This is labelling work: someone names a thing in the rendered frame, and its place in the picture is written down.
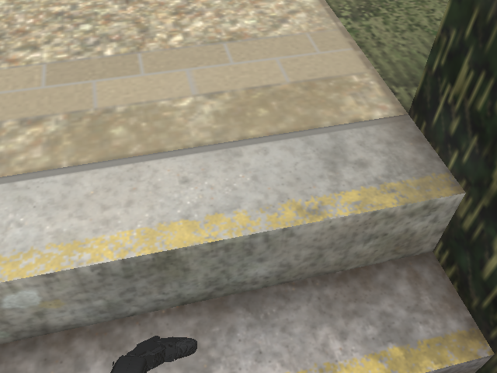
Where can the left robot hand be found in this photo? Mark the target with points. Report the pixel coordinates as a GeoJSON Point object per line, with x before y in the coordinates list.
{"type": "Point", "coordinates": [151, 353]}

